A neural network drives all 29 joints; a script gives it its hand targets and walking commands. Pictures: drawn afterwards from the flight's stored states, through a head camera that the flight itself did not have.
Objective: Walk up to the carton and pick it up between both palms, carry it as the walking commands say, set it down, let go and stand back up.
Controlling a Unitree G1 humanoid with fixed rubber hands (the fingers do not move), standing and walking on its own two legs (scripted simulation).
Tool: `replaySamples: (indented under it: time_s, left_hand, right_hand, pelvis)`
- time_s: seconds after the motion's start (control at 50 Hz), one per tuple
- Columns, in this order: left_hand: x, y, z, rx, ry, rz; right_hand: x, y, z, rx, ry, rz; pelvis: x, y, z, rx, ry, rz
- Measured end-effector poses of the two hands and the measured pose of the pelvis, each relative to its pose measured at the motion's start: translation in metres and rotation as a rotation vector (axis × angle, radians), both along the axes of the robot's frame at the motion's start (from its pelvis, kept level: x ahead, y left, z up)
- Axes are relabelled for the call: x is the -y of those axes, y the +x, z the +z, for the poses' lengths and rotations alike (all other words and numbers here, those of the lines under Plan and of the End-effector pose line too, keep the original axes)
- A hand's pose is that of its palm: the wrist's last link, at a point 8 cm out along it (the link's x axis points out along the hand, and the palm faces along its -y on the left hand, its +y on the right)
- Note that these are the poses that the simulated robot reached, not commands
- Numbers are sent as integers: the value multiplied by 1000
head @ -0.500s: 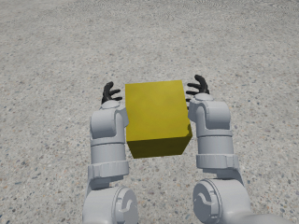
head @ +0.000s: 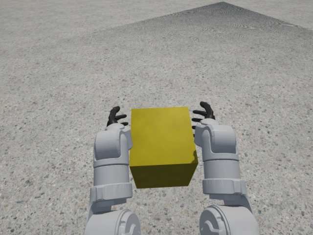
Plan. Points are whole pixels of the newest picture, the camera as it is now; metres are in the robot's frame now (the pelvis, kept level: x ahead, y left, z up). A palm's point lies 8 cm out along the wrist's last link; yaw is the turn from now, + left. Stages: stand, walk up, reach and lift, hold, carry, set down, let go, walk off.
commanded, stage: carry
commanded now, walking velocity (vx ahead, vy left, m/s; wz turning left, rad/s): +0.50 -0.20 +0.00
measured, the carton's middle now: (161, 149) +0.35 +0.00 +0.04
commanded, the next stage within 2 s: none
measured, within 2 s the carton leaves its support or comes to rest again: neither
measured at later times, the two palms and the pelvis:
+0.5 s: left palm (149, 107) +0.43 +0.03 +0.12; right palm (228, 104) +0.43 -0.20 +0.12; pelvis +0.13 -0.08 +0.00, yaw +0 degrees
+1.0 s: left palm (171, 68) +0.68 -0.06 +0.11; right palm (232, 63) +0.67 -0.29 +0.12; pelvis +0.36 -0.17 +0.01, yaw +0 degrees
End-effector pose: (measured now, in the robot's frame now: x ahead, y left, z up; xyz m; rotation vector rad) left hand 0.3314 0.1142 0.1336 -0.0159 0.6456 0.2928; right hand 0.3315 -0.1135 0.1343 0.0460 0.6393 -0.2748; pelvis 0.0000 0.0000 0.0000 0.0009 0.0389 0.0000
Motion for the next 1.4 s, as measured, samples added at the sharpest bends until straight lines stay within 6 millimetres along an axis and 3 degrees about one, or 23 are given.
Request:
replaySamples:
  time_s: [0.08, 0.16, 0.28, 0.4, 0.54, 0.66, 0.76, 0.9, 1.02, 1.08, 1.12, 1.24, 1.4]
  left_hand:
    - [12, -9, -5, -6, 27, -56]
    - [17, -2, -7, -33, 30, -79]
    - [22, 24, -10, -43, 26, -72]
    - [52, 63, -10, -55, 17, -98]
    - [89, 119, -14, -57, 32, -92]
    - [89, 167, -19, -67, 4, -30]
    - [95, 220, -27, -15, -27, -29]
    - [138, 287, -33, -86, -20, -126]
    - [177, 360, -21, -21, -7, -91]
    - [199, 395, -23, -10, 4, -80]
    - [210, 414, -27, -48, 26, -84]
    - [218, 460, -25, -78, 31, -33]
    - [226, 513, -24, -15, -18, -68]
  right_hand:
    - [14, -9, -5, -4, -33, 47]
    - [19, -4, -6, -30, -54, 59]
    - [24, 23, -5, -42, -73, 69]
    - [55, 58, -6, -55, -69, 49]
    - [93, 117, -14, -50, -36, 57]
    - [93, 178, -19, -60, -29, 111]
    - [101, 230, -23, -15, -39, 105]
    - [146, 282, -27, -86, -45, 61]
    - [183, 357, -14, -20, -35, 81]
    - [205, 398, -23, -6, -22, 82]
    - [216, 418, -32, -38, 1, 81]
    - [225, 468, -34, -63, 46, 118]
    - [233, 518, -27, -3, 8, 73]
  pelvis:
    - [11, 9, 1, 17, 0, 1]
    - [16, 22, 4, 3, -3, 19]
    - [22, 49, 3, -21, 8, -19]
    - [47, 85, 8, -29, 2, -31]
    - [87, 141, 4, -40, -10, 22]
    - [103, 187, 10, -56, 21, 30]
    - [110, 236, -3, -48, 23, -8]
    - [134, 304, 12, -47, 3, -15]
    - [179, 375, 8, -53, -11, -2]
    - [204, 414, -4, -41, -18, 26]
    - [214, 433, -2, -46, -15, 40]
    - [231, 472, 14, -63, 35, 49]
    - [230, 520, 7, -50, 49, 11]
